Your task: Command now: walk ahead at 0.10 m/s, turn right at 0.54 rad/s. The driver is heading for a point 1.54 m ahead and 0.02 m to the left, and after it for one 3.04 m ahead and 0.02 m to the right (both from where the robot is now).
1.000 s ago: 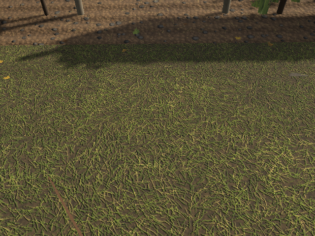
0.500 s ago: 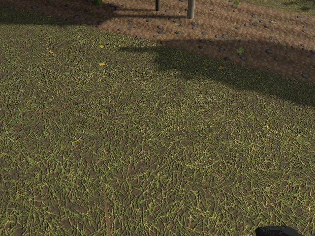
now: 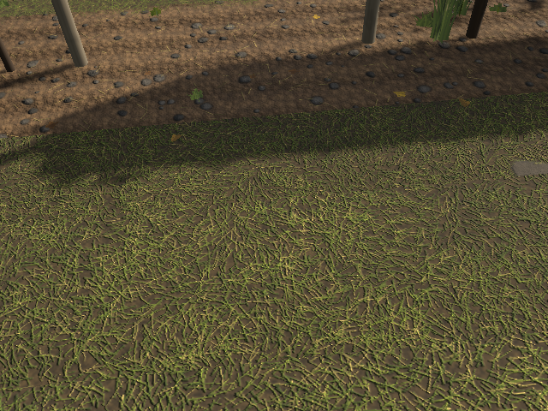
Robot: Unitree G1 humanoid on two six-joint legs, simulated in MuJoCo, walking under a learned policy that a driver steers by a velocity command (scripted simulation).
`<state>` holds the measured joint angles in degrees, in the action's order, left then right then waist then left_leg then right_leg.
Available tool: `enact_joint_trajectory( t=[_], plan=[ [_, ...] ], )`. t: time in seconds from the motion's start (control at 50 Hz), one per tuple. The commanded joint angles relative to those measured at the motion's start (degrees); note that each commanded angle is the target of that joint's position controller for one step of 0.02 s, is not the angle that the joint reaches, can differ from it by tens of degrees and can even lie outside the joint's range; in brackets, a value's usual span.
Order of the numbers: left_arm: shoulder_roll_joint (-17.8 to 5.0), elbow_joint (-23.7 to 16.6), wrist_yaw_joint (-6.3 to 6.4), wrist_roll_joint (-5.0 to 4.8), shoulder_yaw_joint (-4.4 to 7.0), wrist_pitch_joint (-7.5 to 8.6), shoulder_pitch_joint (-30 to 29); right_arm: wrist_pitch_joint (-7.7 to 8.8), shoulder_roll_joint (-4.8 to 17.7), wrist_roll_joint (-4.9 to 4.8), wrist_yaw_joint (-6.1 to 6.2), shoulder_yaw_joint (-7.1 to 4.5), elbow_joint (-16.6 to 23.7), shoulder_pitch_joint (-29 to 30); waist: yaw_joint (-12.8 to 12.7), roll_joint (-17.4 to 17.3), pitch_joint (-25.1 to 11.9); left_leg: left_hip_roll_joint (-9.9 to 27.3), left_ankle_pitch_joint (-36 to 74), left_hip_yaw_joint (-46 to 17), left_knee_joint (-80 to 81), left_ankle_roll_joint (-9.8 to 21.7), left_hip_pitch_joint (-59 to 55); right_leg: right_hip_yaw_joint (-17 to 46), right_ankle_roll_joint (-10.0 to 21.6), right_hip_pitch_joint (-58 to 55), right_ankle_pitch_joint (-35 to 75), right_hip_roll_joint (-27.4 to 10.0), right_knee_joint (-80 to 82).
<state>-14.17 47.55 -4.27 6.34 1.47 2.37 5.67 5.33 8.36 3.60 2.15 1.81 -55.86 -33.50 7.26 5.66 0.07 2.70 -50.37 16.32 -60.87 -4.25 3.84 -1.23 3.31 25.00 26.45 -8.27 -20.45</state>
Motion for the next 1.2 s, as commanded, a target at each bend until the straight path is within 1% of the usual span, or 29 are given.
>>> enact_joint_trajectory(
  t=[0.02, 0.04, 0.06, 0.08, 0.1, 0.12, 0.14, 0.16, 0.2, 0.22, 0.32, 0.36, 0.4, 0.44, 0.46, 0.5, 0.54, 0.56, 0.64, 0.72, 0.84, 0.88, 0.9, 0.92, 0.94, 1.0, 1.1, 1.18, 1.2],
  plan=[
    [-8.61, 5.76, 2.16, -1.91, 4.35, 1.12, 21.10, -2.12, 11.47, 2.01, -2.46, -2.22, 0.29, 2.64, -12.21, 1.83, 2.87, 8.88, 26.36, -9.14, -8.85, 3.36, 18.35, -3.02, 1.90, -30.52, 11.74, 2.33, 7.57],
    [-17.58, 5.97, 3.14, -2.23, 7.28, 1.29, 27.93, -2.03, 5.00, 1.12, -4.48, -0.71, 1.55, -1.56, -12.35, 13.75, -11.63, 0.50, 2.25, -4.79, -32.98, -2.65, 34.59, 2.18, 12.33, -58.73, 40.68, -4.04, -8.20],
    [-19.89, 5.51, 2.79, -3.14, 7.34, 1.61, 29.50, -2.01, 4.18, -0.12, -5.68, -0.09, 6.75, 1.89, -12.36, 11.26, -32.24, -1.42, -6.19, -10.62, -49.30, -5.11, 38.83, 12.69, 21.45, -73.46, 51.72, -12.56, -20.91],
    [-14.76, 3.61, 2.91, -1.29, 6.57, 1.68, 28.70, -1.45, 8.07, -2.19, -5.48, -1.29, 10.47, 14.55, -17.44, 1.59, -24.96, -0.99, -4.99, -14.43, -54.93, -4.96, 48.52, 17.27, 20.21, -67.31, 45.38, -14.03, -17.39],
    [-14.15, 1.04, 3.14, -2.34, 6.13, 2.13, 21.04, 0.16, 10.05, -2.26, -4.85, -1.87, 13.89, 18.99, -14.61, -2.17, -17.41, 1.78, -2.00, -16.19, -48.65, -3.36, 49.79, 14.41, 18.15, -51.83, 29.43, -13.18, -13.90],
    [-13.54, 1.00, 3.24, -1.49, 5.79, 2.11, 16.25, 0.71, 11.56, -0.95, -3.69, -2.65, 13.09, 19.89, -10.66, -4.92, -5.88, 4.70, 3.34, -14.26, -42.12, -0.90, 46.82, 11.30, 13.99, -33.30, 15.65, -7.72, -6.82],
    [-12.28, -2.01, 2.47, -4.96, 4.90, 3.20, 11.16, 2.00, 8.41, -0.03, -0.91, -2.31, 13.46, 12.04, -3.41, 0.05, -6.59, 6.43, 14.90, -21.15, -27.51, -1.25, 40.66, 14.03, 17.73, -21.24, 21.78, -12.52, -6.70],
    [-11.48, -3.26, 1.41, -4.33, 4.63, 3.84, 10.10, 1.74, 10.02, -1.48, -0.03, -2.86, 12.69, 11.87, -2.14, 1.19, -2.51, 5.74, 16.93, -20.11, -24.97, -1.96, 37.09, 16.51, 20.49, -11.87, 21.57, -13.56, -3.70],
    [-12.68, -6.02, 0.68, -4.54, 4.65, 5.35, 6.72, 0.98, 10.39, -1.11, -0.68, -3.75, 9.84, 9.40, -0.81, -6.62, -3.66, 3.38, 33.36, -17.79, -2.88, -1.72, 22.69, 14.44, 19.18, 1.99, 3.91, -6.61, 3.11],
    [-14.15, -7.08, 0.77, -3.37, 5.19, 5.23, 6.75, 0.44, 8.66, -1.76, -1.40, -3.27, 8.77, 9.61, -1.93, -3.45, -4.53, 1.53, 37.44, -15.57, 3.15, -1.54, 21.61, 13.03, 19.45, 1.37, 8.39, -4.45, 2.29],
    [-9.03, -9.36, -0.23, -5.21, 4.58, 3.54, 6.26, -3.61, 9.11, -0.59, -2.38, -2.92, 7.76, 15.74, -3.76, -5.03, -5.28, 4.50, 41.46, -20.20, 17.88, -0.92, 18.91, 18.81, 15.73, -5.91, -7.59, -7.97, 2.80],
    [-4.46, -7.59, -1.68, -6.35, 2.71, 2.56, 5.22, -3.21, 8.21, -0.54, -4.24, -2.62, 5.73, 15.49, -2.85, -7.52, -4.18, 5.70, 45.19, -19.22, 25.44, -0.62, 12.20, 16.63, 11.00, -2.14, -28.16, -5.22, 0.05],
    [-7.33, -5.36, -2.59, -6.10, 3.59, 1.44, 12.14, -1.34, 12.48, -0.68, -5.31, -4.40, 7.05, 19.18, -7.39, -5.75, -2.46, 1.24, 38.37, -13.55, 25.41, 3.00, 11.95, 16.59, 8.23, -2.14, -58.34, 0.44, 0.29],
    [-9.40, -4.54, -0.04, -4.96, 4.26, 1.84, 15.33, 0.87, 15.73, -1.67, -4.56, -5.16, 10.50, 23.32, -9.83, -5.34, -2.38, 1.85, 29.19, -15.89, 29.99, 9.42, 18.86, 19.64, 8.36, -9.79, -65.87, -0.93, -2.36],
    [-7.74, -5.01, 1.52, -4.59, 3.52, 2.44, 16.54, 1.51, 17.92, -2.37, -4.20, -6.18, 11.23, 26.32, -11.25, -9.40, -0.97, 4.27, 18.92, -22.47, 36.43, 14.62, 21.99, 14.55, 6.51, -10.03, -66.06, 2.42, -3.84],
    [-6.06, -8.10, 3.40, -3.69, 2.40, 2.61, 5.17, 2.90, 16.81, -3.40, -3.63, -6.37, 11.05, 25.07, -7.06, -9.85, -0.66, 7.75, 16.29, -34.35, 47.32, 20.66, 14.59, 2.67, 0.90, -6.51, -56.40, 9.75, -11.46],
    [-3.71, -10.57, 3.53, -2.58, 1.53, 1.94, -3.66, 3.19, 15.19, -2.17, -2.74, -6.28, 7.62, 10.67, 1.27, -15.43, -2.11, 13.60, 14.92, -50.14, 50.87, 24.53, -8.17, 5.81, -2.62, 13.27, -59.90, 10.78, -23.70],
    [-2.84, -10.27, 3.67, -2.64, 1.28, 2.28, -4.74, 3.25, 14.51, -1.29, -2.19, -6.21, 6.32, 6.54, 1.91, -12.95, -0.41, 14.42, 16.89, -52.02, 50.46, 23.74, -13.31, 8.61, -1.91, 19.95, -57.99, 9.34, -28.74],
    [-1.89, -6.05, 3.50, -1.01, 1.40, 3.06, -1.49, 2.13, 9.66, -1.88, -3.30, -4.75, 6.76, 8.61, -2.77, -9.87, 1.45, 8.02, 30.28, -41.69, 51.59, 20.93, -7.29, 4.79, -0.60, 15.10, -48.63, 7.02, -30.92],
    [0.40, -6.55, 2.62, -2.55, 0.55, 2.43, -6.41, 1.43, 12.61, -2.06, -4.72, -5.41, 5.90, 7.46, -2.56, -10.93, 4.41, 5.34, 34.34, -36.15, 53.13, 20.94, 3.08, -0.24, -2.61, -0.31, -45.61, 8.61, -14.99],
    [-2.37, -6.16, 3.04, -3.50, 0.96, 4.17, -6.62, -0.10, 13.78, -0.17, -6.48, -6.58, 3.30, 6.94, -4.80, -10.95, 4.00, 7.35, 48.81, -40.15, 44.53, 20.64, 5.14, 0.03, -0.71, -14.11, -31.94, 9.25, -2.43],
    [-7.08, -3.14, 4.07, -3.97, 2.60, 5.69, 6.44, 0.62, 11.60, 1.02, -6.52, -5.95, 4.06, 10.46, -11.32, -6.02, -1.24, 0.92, 47.32, -37.57, 29.87, 15.10, 17.00, 5.30, 5.95, -31.99, -30.48, 4.14, -3.36],
    [-9.64, -1.31, 4.95, -3.81, 2.96, 5.99, 19.14, 1.47, 5.85, 1.67, -6.57, -4.31, 6.24, 10.46, -15.21, 5.39, -12.47, -8.84, 34.43, -27.89, 10.80, 9.27, 30.86, 23.38, 18.46, -51.36, -33.25, -8.85, -0.06],
    [-6.38, 0.46, 4.38, -2.91, 2.12, 5.62, 21.87, 2.13, 5.51, 2.08, -6.65, -4.35, 5.72, 12.95, -15.28, 5.87, -6.35, -7.07, 18.42, -25.11, -0.22, 8.56, 43.92, 38.40, 21.17, -49.35, -48.47, -17.76, 8.43],
    [-3.42, -0.56, 4.16, -2.86, 1.73, 5.54, 15.81, 1.84, 8.44, 1.57, -5.80, -5.06, 4.67, 15.76, -12.93, -0.57, 5.29, -2.25, 22.57, -24.74, -5.43, 9.52, 47.88, 32.76, 16.05, -39.62, -59.40, -16.19, 11.57],
    [4.04, -1.45, 4.89, -3.46, -1.19, 5.10, 9.59, 0.74, 6.50, 1.96, -4.38, -4.88, 3.12, 14.15, -7.89, -1.53, 5.69, 1.74, 31.20, -22.75, -2.98, 11.74, 38.06, 16.59, 11.27, -29.12, -41.96, -10.78, 14.83],
    [-3.41, -1.07, 6.57, -2.53, 1.09, 6.18, 7.52, 0.35, 3.85, -0.99, -7.70, -3.01, 9.86, 28.09, -6.92, -3.50, 1.37, 1.91, 44.63, -14.34, 18.82, 7.64, 25.68, -5.77, 7.23, -21.11, 1.72, -2.60, 12.32],
    [-7.97, -2.86, 4.32, 0.80, 2.32, 5.72, 0.27, 0.88, 9.52, -0.49, -8.23, -4.40, 8.61, 15.45, 0.71, -1.11, 0.88, 1.23, 55.16, -20.12, 7.67, 7.08, 12.24, -7.42, 6.69, -8.82, 3.21, -6.45, 4.37],
    [-9.71, -5.65, 4.98, 0.30, 2.64, 5.96, -4.44, 1.52, 12.66, 0.12, -7.72, -6.01, 7.25, 8.44, 3.63, -3.14, -1.26, -2.48, 53.99, -15.54, 4.07, 7.14, 5.07, -10.47, 5.49, -5.03, 5.27, -3.64, -2.61]
  ],
)
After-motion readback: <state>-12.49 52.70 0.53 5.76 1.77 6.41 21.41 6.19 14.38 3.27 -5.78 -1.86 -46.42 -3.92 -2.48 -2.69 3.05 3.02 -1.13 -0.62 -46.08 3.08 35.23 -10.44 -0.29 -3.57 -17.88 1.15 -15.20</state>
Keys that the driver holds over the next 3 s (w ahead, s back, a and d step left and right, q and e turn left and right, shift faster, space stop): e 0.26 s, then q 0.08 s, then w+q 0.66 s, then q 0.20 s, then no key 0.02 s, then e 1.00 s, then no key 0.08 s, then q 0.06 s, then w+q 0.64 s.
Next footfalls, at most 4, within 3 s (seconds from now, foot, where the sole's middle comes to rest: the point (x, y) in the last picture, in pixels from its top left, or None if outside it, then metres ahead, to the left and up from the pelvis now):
0.02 right None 0.16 -0.11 -0.84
0.42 left None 0.24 0.10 -0.84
0.88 right None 0.39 -0.12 -0.84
1.24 left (209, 406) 0.57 0.14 -0.84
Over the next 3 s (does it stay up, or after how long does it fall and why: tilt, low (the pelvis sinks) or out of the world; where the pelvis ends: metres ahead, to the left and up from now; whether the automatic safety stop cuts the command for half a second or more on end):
stays up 0.66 0.05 -0.14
